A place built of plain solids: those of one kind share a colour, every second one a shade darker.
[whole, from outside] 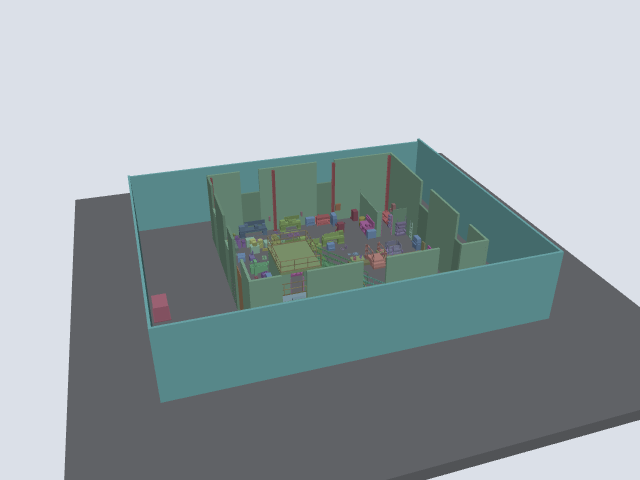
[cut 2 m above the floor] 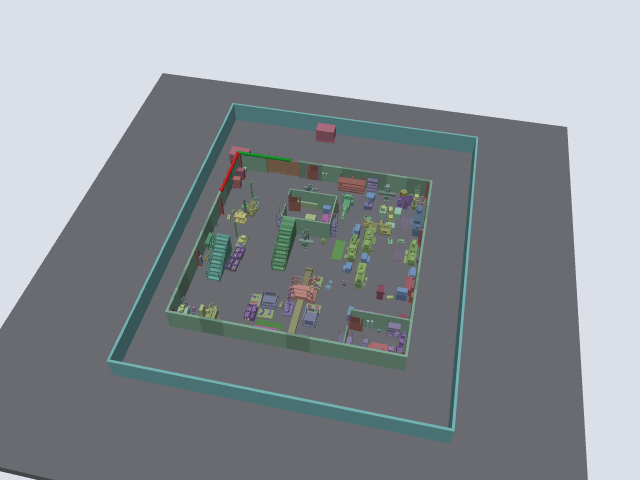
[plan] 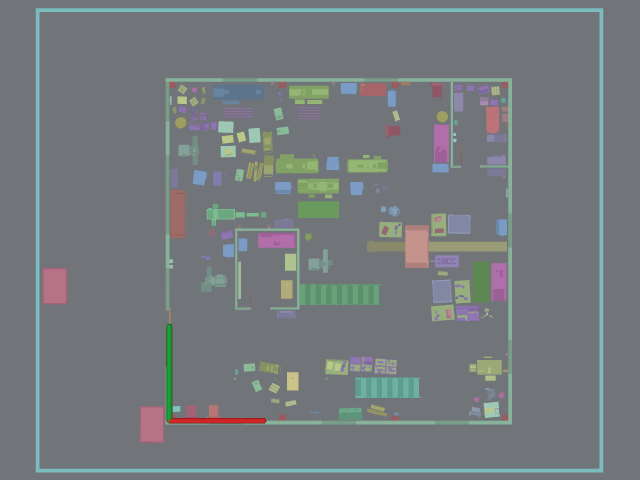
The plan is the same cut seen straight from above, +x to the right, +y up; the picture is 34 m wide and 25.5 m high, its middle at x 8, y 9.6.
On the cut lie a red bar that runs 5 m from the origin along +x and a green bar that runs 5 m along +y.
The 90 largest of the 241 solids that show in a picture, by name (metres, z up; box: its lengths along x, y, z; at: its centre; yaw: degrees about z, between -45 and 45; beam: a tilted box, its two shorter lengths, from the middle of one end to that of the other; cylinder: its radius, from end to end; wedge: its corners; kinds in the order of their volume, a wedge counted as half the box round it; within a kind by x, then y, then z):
{
 "yard_bound_1": {"box": [0.2, 24.66, 5.99], "at": [-7.0, 9.58, 2.95]},
 "yard_bound_2": {"box": [30.15, 0.2, 6.2], "at": [7.97, -2.65, 3.05]},
 "yard_bound_3": {"box": [30.15, 0.2, 5.9], "at": [7.97, 21.81, 2.9]},
 "yard_bound_4": {"box": [0.2, 24.66, 6.2], "at": [22.95, 9.58, 3.05]},
 "wall_1": {"box": [0.2, 3.06, 6.65], "at": [-0.1, 1.32, 3.27]},
 "wall_2": {"box": [0.2, 2.26, 6.65], "at": [-0.1, 6.97, 3.27]},
 "wall_3": {"box": [0.2, 1.81, 4.35], "at": [-0.1, 9.0, 2.12]},
 "wall_4": {"box": [0.2, 4.21, 6.65], "at": [-0.1, 12.0, 3.27]},
 "wall_5": {"box": [0.2, 1.81, 4.35], "at": [-0.1, 15.0, 2.12]},
 "wall_6": {"box": [0.2, 2.31, 6.65], "at": [-0.1, 17.05, 3.27]},
 "wall_7": {"box": [2.31, 0.2, 6.65], "at": [0.95, -0.1, 3.27]},
 "wall_8": {"box": [3.06, 0.2, 6.65], "at": [1.32, 18.1, 3.27]},
 "wall_9": {"box": [1.81, 0.2, 4.35], "at": [3.0, -0.1, 2.12]},
 "wall_10": {"box": [0.06, 4.32, 2.77], "at": [3.52, 8.05, 1.33]},
 "wall_11": {"box": [0.06, 4.2, 2.65], "at": [3.58, 8.05, 1.27]},
 "wall_12": {"box": [1.81, 0.2, 4.35], "at": [3.75, 18.1, 2.12]},
 "wall_13": {"box": [3.3, 0.06, 2.65], "at": [5.2, 10.12, 1.27]},
 "wall_14": {"box": [3.42, 0.06, 2.77], "at": [5.2, 10.18, 1.33]},
 "wall_15": {"box": [4.21, 0.2, 6.65], "at": [6.0, -0.1, 3.27]},
 "wall_16": {"box": [0.06, 4.2, 2.65], "at": [6.82, 8.05, 1.27]},
 "wall_17": {"box": [0.06, 4.32, 2.77], "at": [6.88, 8.05, 1.33]},
 "wall_18": {"box": [5.71, 0.2, 6.65], "at": [7.5, 18.1, 3.27]},
 "wall_19": {"box": [1.81, 0.2, 4.35], "at": [9.0, -0.1, 2.12]},
 "wall_20": {"box": [1.81, 0.2, 4.35], "at": [11.25, 18.1, 2.12]},
 "wall_21": {"box": [4.21, 0.2, 6.65], "at": [12.0, -0.1, 3.27]},
 "wall_22": {"box": [2.86, 0.2, 6.65], "at": [13.57, 18.1, 3.27]},
 "wall_23": {"box": [0.06, 4.56, 2.77], "at": [14.97, 15.72, 1.33]},
 "wall_24": {"box": [1.81, 0.2, 4.35], "at": [15.0, -0.1, 2.12]},
 "wall_25": {"box": [0.06, 4.5, 2.65], "at": [15.03, 15.75, 1.27]},
 "wall_26": {"box": [3.2, 0.2, 6.65], "at": [16.6, 18.1, 3.27]},
 "wall_27": {"box": [2.31, 0.2, 6.65], "at": [17.05, -0.1, 3.27]},
 "wall_28": {"box": [1.46, 0.06, 2.77], "at": [17.27, 13.47, 1.33]},
 "wall_29": {"box": [0.2, 2.71, 6.65], "at": [18.1, 1.15, 3.27]},
 "wall_30": {"box": [0.2, 1.81, 4.35], "at": [18.1, 3.4, 2.12]},
 "wall_31": {"box": [0.2, 4.91, 6.65], "at": [18.1, 6.75, 3.27]},
 "wall_32": {"box": [0.2, 1.81, 4.35], "at": [18.1, 10.1, 2.12]},
 "wall_33": {"box": [0.2, 2.51, 6.65], "at": [18.1, 12.25, 3.27]},
 "wall_34": {"box": [0.2, 4.7, 6.65], "at": [18.1, 15.85, 3.27]},
 "beyond_oil_tank_1": {"box": [1.32, 1.96, 0.13], "at": [-6.09, 7.15, 0.01], "yaw": 0.2},
 "beyond_oil_tank_2": {"box": [1.17, 1.7, 1.35], "at": [-6.09, 7.15, 0.62], "yaw": 0.2},
 "beyond_oil_tank_3": {"box": [1.16, 1.8, 1.4], "at": [-6.09, 7.15, 0.64], "yaw": 0.2},
 "beyond_oil_tank_4": {"box": [1.32, 1.96, 0.13], "at": [-0.93, -0.2, 0.01], "yaw": -0.7},
 "beyond_oil_tank_5": {"box": [1.16, 1.8, 1.4], "at": [-0.93, -0.2, 0.64], "yaw": -0.7},
 "stair_1": {"box": [0.3, 1.1, 2.71], "at": [7.07, 6.7, 1.31]},
 "stair_2": {"box": [0.3, 1.1, 2.54], "at": [7.35, 6.7, 1.22]},
 "stair_3": {"box": [0.3, 1.1, 2.36], "at": [7.63, 6.7, 1.13]},
 "stair_4": {"box": [0.3, 1.1, 2.18], "at": [7.91, 6.7, 1.04]},
 "stair_5": {"box": [0.3, 1.1, 2.0], "at": [8.19, 6.7, 0.95]},
 "stair_6": {"box": [0.3, 1.1, 1.82], "at": [8.47, 6.7, 0.86]},
 "stair_7": {"box": [0.3, 1.1, 1.65], "at": [8.75, 6.7, 0.77]},
 "stair_8": {"box": [0.3, 1.1, 1.47], "at": [9.03, 6.7, 0.69]},
 "stair_9": {"box": [0.3, 1.1, 1.29], "at": [9.31, 6.7, 0.6]},
 "stair_10": {"box": [0.3, 1.1, 1.11], "at": [9.59, 6.7, 0.51]},
 "stair_11": {"box": [0.3, 1.1, 0.94], "at": [9.87, 6.7, 0.42]},
 "stair_12": {"box": [0.3, 1.1, 0.76], "at": [10.15, 6.7, 0.33]},
 "raised_floor_steel_grating_1": {"box": [8.5, 2.3, 0.2], "at": [4.25, 1.15, 3.05]},
 "raised_floor_deck_1": {"box": [3.48, 4.38, 0.24], "at": [5.2, 8.05, 2.72]},
 "centre_lathe_1": {"box": [2.08, 0.68, 0.22], "at": [6.78, 13.54, 0.69]},
 "centre_lathe_2": {"box": [2.17, 0.35, 0.35], "at": [6.8, 13.53, 0.7]},
 "centre_lathe_3": {"box": [1.98, 0.59, 0.25], "at": [7.42, 17.45, 0.69]},
 "centre_lathe_4": {"box": [2.15, 0.38, 0.38], "at": [7.89, 12.47, 0.69]},
 "centre_lathe_5": {"box": [2.21, 0.8, 0.15], "at": [7.91, 12.46, 0.51]},
 "centre_lathe_6": {"box": [1.98, 0.59, 0.23], "at": [10.53, 13.54, 0.79]},
 "crate_1": {"box": [0.8, 0.6, 0.8], "at": [3.0, 15.6, 0.35], "yaw": -1.8},
 "crate_2": {"box": [0.8, 0.6, 0.8], "at": [3.12, 14.3, 0.35], "yaw": 0.8},
 "crate_3": {"box": [0.8, 0.8, 0.8], "at": [17.12, 0.57, 0.35], "yaw": 5.7},
 "roll_cab_1": {"box": [0.85, 0.46, 0.76], "at": [9.53, 17.71, 0.49]},
 "roll_cab_2": {"box": [0.46, 0.85, 0.76], "at": [11.83, 17.1, 0.49]},
 "roll_cab_3": {"box": [0.85, 0.46, 0.76], "at": [14.4, 13.42, 0.49], "yaw": -1.3},
 "roll_cab_4": {"box": [0.46, 0.85, 0.75], "at": [17.71, 10.28, 0.48]},
 "band_saw_1": {"box": [1.5, 0.57, 0.75], "at": [2.73, 10.97, 0.33]},
 "band_saw_2": {"box": [1.38, 0.47, 0.79], "at": [2.73, 10.97, 0.35]},
 "tall_cupboard_1": {"box": [0.6, 0.9, 2.0], "at": [6.44, 8.42, 1.1]},
 "wheelie_bin_1": {"box": [0.51, 0.62, 1.12], "at": [1.17, 0.52, 0.51]},
 "wheelie_bin_2": {"box": [0.62, 0.51, 1.12], "at": [11.95, 15.4, 0.51], "yaw": 0.7},
 "wheelie_bin_3": {"box": [0.51, 0.62, 1.12], "at": [14.22, 17.48, 0.51]},
 "floor_pipes_1": {"box": [2.05, 0.52, 0.31], "at": [11.52, 9.25, 0.1]},
 "floor_pipes_2": {"box": [4.17, 0.52, 0.31], "at": [15.84, 9.25, 0.1]},
 "surface_grinder_1": {"box": [1.29, 0.76, 0.64], "at": [17.01, 2.84, 0.46]},
 "surface_grinder_2": {"box": [0.56, 0.28, 1.76], "at": [17.06, 2.27, 0.83]},
 "stile_1": {"box": [1.25, 1.15, 0.59], "at": [13.15, 9.25, 0.24]},
 "stillage_1": {"box": [0.88, 1.08, 0.42], "at": [14.48, 6.87, 0.16], "yaw": 3.7},
 "stillage_2": {"box": [1.08, 0.88, 0.43], "at": [15.4, 10.44, 0.16], "yaw": -0.9},
 "workbench_1": {"box": [0.65, 0.64, 0.8], "at": [14.45, 14.04, 0.35]},
 "workbench_2": {"box": [0.63, 0.63, 0.8], "at": [17.52, 6.68, 0.35]},
 "sectional_door_1": {"box": [0.042, 3.08, 4.07], "at": [0.01, 4.35, 2.21]},
 "drum_1": {"cylinder": 0.3, "from": [0.6, 15.82, 0.0], "to": [0.6, 15.82, 0.87]},
 "drum_2": {"cylinder": 0.3, "from": [14.5, 16.15, 0.0], "to": [14.5, 16.15, 0.87]},
 "centre_lathe_long_1": {"box": [2.58, 0.68, 0.21], "at": [3.66, 17.45, 0.7]},
 "spill_kit_1": {"box": [0.51, 0.62, 1.12], "at": [2.35, 0.52, 0.51]}
}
